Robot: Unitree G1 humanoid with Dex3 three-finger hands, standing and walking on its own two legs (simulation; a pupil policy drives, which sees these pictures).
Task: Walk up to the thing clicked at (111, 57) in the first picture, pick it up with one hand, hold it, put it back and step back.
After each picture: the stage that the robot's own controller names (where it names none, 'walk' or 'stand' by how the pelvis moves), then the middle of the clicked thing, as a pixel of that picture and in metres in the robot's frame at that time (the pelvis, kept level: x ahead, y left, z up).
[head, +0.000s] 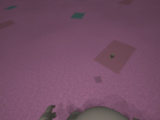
stand; (112, 56) +1.27 -0.40 -0.72
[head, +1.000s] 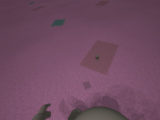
walk; (97, 57) +1.20 -0.02 -0.69
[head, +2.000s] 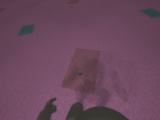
walk; (80, 73) +0.73 +0.23 -0.71
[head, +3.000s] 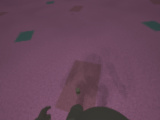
walk; (78, 91) +0.47 +0.22 -0.71
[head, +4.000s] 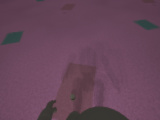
stand; (72, 97) +0.36 +0.23 -0.72
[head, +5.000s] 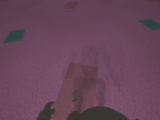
stand; (73, 98) +0.34 +0.22 -0.71
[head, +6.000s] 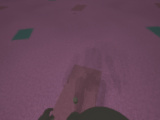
stand; (75, 100) +0.33 +0.18 -0.72
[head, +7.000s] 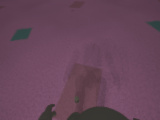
stand; (76, 99) +0.32 +0.18 -0.72
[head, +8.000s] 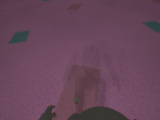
stand; (76, 101) +0.32 +0.19 -0.72
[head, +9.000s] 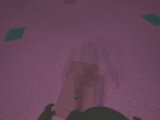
stand; (75, 96) +0.33 +0.20 -0.72
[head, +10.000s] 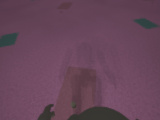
stand; (73, 105) +0.25 +0.20 -0.71
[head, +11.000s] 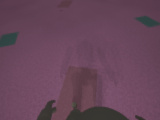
stand; (74, 105) +0.23 +0.20 -0.72
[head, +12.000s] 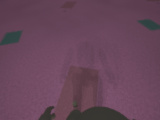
stand; (75, 104) +0.26 +0.19 -0.72
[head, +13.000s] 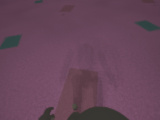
stand; (75, 107) +0.25 +0.19 -0.72
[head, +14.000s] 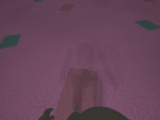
stand; (74, 106) +0.24 +0.20 -0.73
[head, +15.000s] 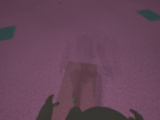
go down; (74, 99) +0.26 +0.20 -0.71
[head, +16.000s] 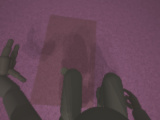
go down; (65, 72) +0.32 +0.22 -0.30
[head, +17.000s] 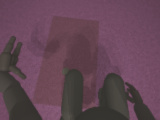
close in; (66, 72) +0.32 +0.22 -0.29
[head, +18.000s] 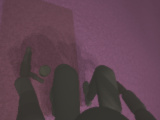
close in; (44, 71) +0.31 +0.24 -0.22
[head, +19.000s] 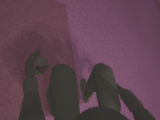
close; (40, 66) +0.33 +0.25 -0.21
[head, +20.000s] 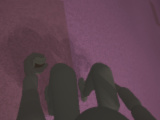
lift; (38, 64) +0.34 +0.24 -0.22
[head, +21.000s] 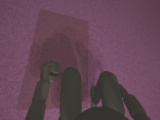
lift; (53, 72) +0.27 +0.25 -0.13
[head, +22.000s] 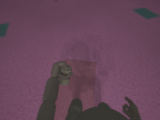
lift; (65, 75) +0.31 +0.18 +0.02
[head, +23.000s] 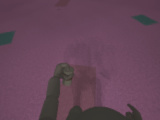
hold; (67, 76) +0.31 +0.18 +0.01
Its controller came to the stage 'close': yes
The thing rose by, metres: 0.71
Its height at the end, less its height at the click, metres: +0.68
